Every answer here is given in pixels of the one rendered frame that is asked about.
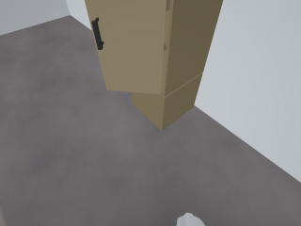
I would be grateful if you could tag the cupboard door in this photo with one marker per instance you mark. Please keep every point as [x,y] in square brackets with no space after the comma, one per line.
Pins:
[133,35]

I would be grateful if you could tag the handle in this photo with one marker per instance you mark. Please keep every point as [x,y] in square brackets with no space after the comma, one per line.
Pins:
[97,34]

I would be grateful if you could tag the right robot thigh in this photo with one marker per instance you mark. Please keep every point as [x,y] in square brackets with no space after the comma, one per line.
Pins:
[189,220]

